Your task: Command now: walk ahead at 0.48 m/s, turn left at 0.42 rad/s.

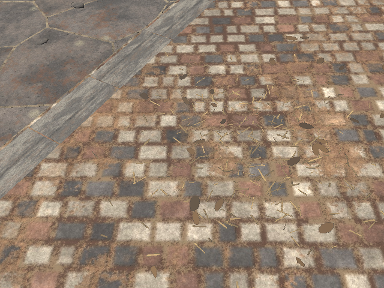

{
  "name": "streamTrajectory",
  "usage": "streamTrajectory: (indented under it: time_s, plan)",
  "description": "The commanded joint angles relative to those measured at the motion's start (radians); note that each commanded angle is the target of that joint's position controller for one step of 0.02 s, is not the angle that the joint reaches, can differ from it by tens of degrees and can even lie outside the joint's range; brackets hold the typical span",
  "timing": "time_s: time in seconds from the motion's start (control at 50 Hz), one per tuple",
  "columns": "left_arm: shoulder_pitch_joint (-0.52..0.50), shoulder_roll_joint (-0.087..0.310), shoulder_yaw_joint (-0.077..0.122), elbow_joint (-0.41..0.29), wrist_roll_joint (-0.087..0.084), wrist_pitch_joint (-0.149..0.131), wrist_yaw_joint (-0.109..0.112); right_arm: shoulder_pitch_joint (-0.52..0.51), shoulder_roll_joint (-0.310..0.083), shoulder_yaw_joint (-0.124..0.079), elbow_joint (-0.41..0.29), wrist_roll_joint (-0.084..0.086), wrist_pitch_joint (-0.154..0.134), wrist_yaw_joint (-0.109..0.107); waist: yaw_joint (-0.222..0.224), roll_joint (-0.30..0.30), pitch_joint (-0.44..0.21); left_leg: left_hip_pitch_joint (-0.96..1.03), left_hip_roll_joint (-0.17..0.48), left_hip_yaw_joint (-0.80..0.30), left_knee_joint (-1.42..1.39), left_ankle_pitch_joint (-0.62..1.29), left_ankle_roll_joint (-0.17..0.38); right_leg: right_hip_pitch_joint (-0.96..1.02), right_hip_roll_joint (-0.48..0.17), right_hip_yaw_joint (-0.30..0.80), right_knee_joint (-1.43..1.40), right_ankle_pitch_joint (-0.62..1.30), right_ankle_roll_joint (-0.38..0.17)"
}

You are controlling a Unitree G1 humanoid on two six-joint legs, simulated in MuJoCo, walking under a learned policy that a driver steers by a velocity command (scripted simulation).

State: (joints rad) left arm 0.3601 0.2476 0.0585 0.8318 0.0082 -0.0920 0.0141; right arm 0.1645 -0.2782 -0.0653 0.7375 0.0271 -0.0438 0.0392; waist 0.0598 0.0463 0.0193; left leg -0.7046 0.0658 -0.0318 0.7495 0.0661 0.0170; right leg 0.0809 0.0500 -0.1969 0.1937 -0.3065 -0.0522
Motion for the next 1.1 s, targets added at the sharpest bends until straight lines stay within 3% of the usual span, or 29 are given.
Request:
streamTrajectory:
  time_s: [0.02, 0.1, 0.14, 0.16, 0.18, 0.2, 0.22, 0.24, 0.26, 0.28, 0.36, 0.42, 0.5, 0.54, 0.58, 0.6, 0.62, 0.64, 0.66, 0.68, 0.7, 0.74, 0.8, 0.96, 1.02, 1.04, 1.06, 1.08, 1.1]
  plan:
    - [0.007, 0.169, 0.041, -0.039, -0.01, -0.002, 0.015, -0.164, -0.013, 0.011, -0.124, 0.002, -0.019, 0.026, 0.02, -0.081, 0.1, -0.022, -0.01, 0.057, -0.113, 0.017, 0.029, -0.024, -0.292, 0.029, -0.053, 0.612, -0.036]
    - [0.012, 0.222, 0.054, -0.038, -0.013, 0.037, 0.037, -0.143, -0.058, -0.008, -0.154, 0.006, -0.013, 0.045, -0.04, -0.146, 0.01, 0.101, -0.106, 0.161, -0.129, -0.154, 0.094, 0.1, -0.311, -0.013, 0.165, 1.186, -0.018]
    - [-0.017, 0.248, 0.059, -0.054, -0.012, 0.052, 0.042, 0.04, -0.135, -0.045, -0.124, 0.009, -0.003, 0.034, -0.149, -0.171, -0.097, 0.345, -0.154, 0.158, -0.142, -0.224, 0.15, 0.054, -0.309, -0.01, 0.436, 1.295, -0.025]
    - [-0.059, 0.25, 0.057, -0.068, -0.02, 0.047, 0.04, 0.201, -0.184, -0.073, -0.09, 0.003, 0.002, 0.016, -0.251, -0.126, -0.166, 0.624, -0.147, 0.093, -0.244, -0.158, 0.195, -0.114, -0.267, -0.021, 0.684, 1.12, -0.003]
    - [-0.023, 0.132, 0.023, -0.112, 0.006, 0.021, 0.026, 0.263, -0.283, -0.099, -0.093, -0.004, 0.017, -0.008, -0.212, 0.155, -0.269, 1.058, 0.11, -0.337, -0.226, -0.105, 0.35, -0.577, -0.08, -0.013, 1.153, 0.242, 0.076]
    - [0.035, 0.116, 0.001, -0.14, -0.008, -0.03, 0.002, 0.227, -0.264, -0.077, -0.109, -0.013, -0.001, -0.006, -0.159, 0.124, -0.436, 1.195, 0.289, -0.831, -0.387, -0.298, 0.507, -0.811, 0.031, 0.282, 1.367, -0.273, 0.071]
    - [-0.115, 0.182, 0.019, -0.172, -0.051, -0.056, -0.015, 0.23, -0.189, -0.062, -0.108, -0.018, -0.008, -0.01, -0.211, 0.029, -0.346, 1.12, 0.239, -0.707, -0.439, -0.362, 0.428, -0.878, -0.034, 0.358, 1.349, -0.197, 0.046]
    - [-0.151, 0.176, 0.013, -0.203, -0.058, -0.064, -0.021, 0.163, -0.155, -0.052, -0.103, -0.013, -0.019, -0.007, -0.149, -0.049, -0.162, 0.934, 0.2, -0.568, -0.467, -0.305, 0.377, -0.895, -0.08, 0.345, 1.211, -0.121, 0.034]
    - [-0.149, 0.167, 0.013, -0.192, -0.029, -0.062, -0.012, 0.098, -0.122, -0.042, -0.112, -0.006, -0.028, -0.007, -0.098, -0.117, -0.114, 0.804, 0.154, -0.477, -0.48, -0.226, 0.335, -0.837, -0.126, 0.331, 1.092, -0.079, 0.033]
    - [-0.131, 0.168, 0.019, -0.186, -0.008, -0.053, -0.009, 0.051, -0.112, -0.036, -0.126, -0.009, -0.028, -0.01, -0.064, -0.109, -0.052, 0.679, 0.122, -0.423, -0.504, -0.136, 0.33, -0.777, -0.139, 0.317, 1.039, -0.058, 0.048]
    - [-0.13, 0.137, 0.008, -0.203, 0.012, -0.014, -0.007, 0.032, -0.143, -0.044, -0.124, -0.013, -0.032, -0.031, -0.028, -0.048, -0.009, 0.422, 0.059, -0.284, -0.543, 0.02, 0.312, -0.667, -0.155, 0.259, 0.822, 0.01, 0.121]
    - [-0.229, 0.088, -0.017, -0.218, 0.016, -0.011, -0.01, 0.055, -0.157, -0.046, -0.1, -0.014, -0.02, -0.047, -0.077, 0.001, -0.009, 0.35, -0.016, -0.14, -0.498, 0.106, 0.237, -0.57, -0.117, 0.211, 0.557, 0.271, 0.138]
    - [-0.295, 0.106, -0.011, -0.222, -0.003, -0.026, -0.029, 0.149, -0.133, -0.029, -0.042, -0.017, -0.009, -0.047, -0.139, 0.049, -0.063, 0.477, 0.025, -0.14, -0.418, 0.105, 0.181, -0.519, -0.077, 0.214, 0.389, 0.468, 0.1]
    - [-0.293, 0.134, 0.003, -0.226, -0.001, -0.027, -0.036, 0.138, -0.135, -0.026, -0.033, -0.025, -0.007, -0.045, -0.126, 0.059, -0.076, 0.548, 0.068, -0.165, -0.35, 0.123, 0.158, -0.517, -0.072, 0.225, 0.351, 0.4, 0.055]
    - [-0.207, 0.155, 0.02, -0.202, 0.004, -0.026, -0.039, 0.101, -0.126, -0.023, -0.029, -0.025, -0.007, -0.046, -0.063, 0.049, -0.098, 0.569, 0.053, -0.146, -0.229, 0.192, 0.12, -0.414, -0.049, 0.211, 0.285, 0.401, 0.008]
    - [-0.145, 0.197, 0.033, -0.193, 0.008, -0.029, -0.036, 0.11, -0.109, -0.018, -0.034, -0.033, -0.01, -0.049, -0.04, -0.003, -0.136, 0.544, -0.008, -0.102, -0.087, 0.163, 0.078, -0.302, -0.092, 0.254, 0.277, 0.645, -0.025]
    - [-0.09, 0.266, 0.041, -0.207, 0.027, -0.028, -0.034, 0.199, -0.074, -0.004, -0.049, -0.05, -0.017, -0.052, -0.066, -0.18, -0.26, 0.368, -0.098, -0.052, 0.196, -0.166, 0.01, -0.044, -0.276, 0.484, 0.334, 0.987, -0.15]
    - [-0.067, 0.239, 0.037, -0.196, 0.022, -0.011, -0.039, 0.283, -0.071, 0.006, -0.035, -0.044, -0.014, -0.05, -0.074, -0.341, -0.37, 0.195, -0.16, -0.038, 0.432, -0.701, -0.052, 0.097, -0.42, 0.766, 0.264, 0.984, -0.297]
    - [-0.073, 0.2, 0.029, -0.209, -0.006, 0.006, -0.043, 0.247, -0.142, -0.008, -0.031, -0.03, 0.001, -0.047, -0.052, -0.225, -0.358, 0.137, -0.122, -0.093, 0.514, -0.707, -0.06, 0.064, -0.395, 0.811, 0.219, 0.691, -0.281]
    - [-0.12, 0.188, 0.028, -0.224, -0.015, 0.021, -0.041, 0.158, -0.15, -0.014, -0.047, -0.017, 0.021, -0.052, -0.039, -0.144, -0.262, 0.076, -0.099, -0.082, 0.561, -0.649, -0.067, -0.019, -0.355, 0.746, 0.2, 0.481, -0.243]
    - [-0.15, 0.182, 0.025, -0.233, -0.014, 0.036, -0.037, 0.097, -0.144, -0.015, -0.061, -0.021, 0.038, -0.059, -0.035, -0.086, -0.187, 0.057, -0.083, -0.068, 0.538, -0.605, -0.067, -0.132, -0.318, 0.694, 0.166, 0.353, -0.213]
    - [-0.2, 0.186, 0.027, -0.246, -0.003, 0.058, -0.026, 0.069, -0.121, -0.015, -0.079, -0.027, 0.059, -0.073, -0.073, -0.116, -0.106, 0.134, -0.055, -0.067, 0.388, -0.531, -0.061, -0.325, -0.246, 0.626, 0.107, 0.203, -0.167]
    - [-0.207, 0.188, 0.037, -0.255, 0.004, 0.076, -0.011, 0.092, -0.083, -0.008, -0.063, -0.033, 0.056, -0.085, -0.081, -0.186, -0.131, 0.228, -0.089, -0.037, 0.209, -0.498, -0.076, -0.374, -0.189, 0.572, 0.099, 0.217, -0.16]
    - [-0.192, 0.206, 0.058, -0.269, -0.015, 0.115, 0.011, 0.018, -0.094, -0.013, -0.075, -0.024, 0.031, -0.07, -0.047, -0.202, -0.131, 0.318, -0.109, -0.072, -0.071, -0.408, -0.068, -0.361, -0.175, 0.69, 0.112, 0.041, -0.146]
    - [-0.203, 0.199, 0.058, -0.273, -0.03, 0.132, 0.017, 0.072, -0.103, -0.024, -0.056, -0.021, 0.013, -0.058, -0.087, -0.19, -0.119, 0.474, -0.098, -0.051, -0.327, -0.278, -0.026, -0.403, -0.124, 0.688, 0.169, 0.04, -0.097]
    - [-0.178, 0.168, 0.049, -0.274, -0.03, 0.133, 0.017, 0.095, -0.157, -0.039, -0.058, -0.034, 0.012, -0.062, -0.082, -0.113, -0.131, 0.579, 0.036, -0.148, -0.391, -0.267, 0.023, -0.49, -0.071, 0.632, 0.263, -0.078, -0.048]
    - [-0.19, 0.138, 0.044, -0.306, -0.033, 0.126, 0.015, 0.075, -0.245, -0.058, -0.059, -0.065, 0.023, -0.067, -0.049, 0.169, -0.075, 0.587, 0.226, -0.38, -0.458, -0.197, 0.153, -0.68, 0.081, 0.409, 0.474, -0.224, 0.014]
    - [-0.174, 0.201, 0.063, -0.302, -0.017, 0.112, 0.011, 0.038, -0.211, -0.053, -0.081, -0.088, 0.021, -0.066, -0.058, 0.226, -0.079, 0.527, 0.34, -0.49, -0.478, -0.072, 0.255, -0.7, 0.072, 0.348, 0.744, -0.303, 0.064]
    - [-0.14, 0.24, 0.08, -0.275, -0.018, 0.111, 0.006, -0.018, -0.157, -0.036, -0.106, -0.076, 0.019, -0.074, -0.036, 0.141, -0.082, 0.517, 0.313, -0.413, -0.45, -0.014, 0.246, -0.692, 0.039, 0.358, 0.882, -0.25, 0.086]
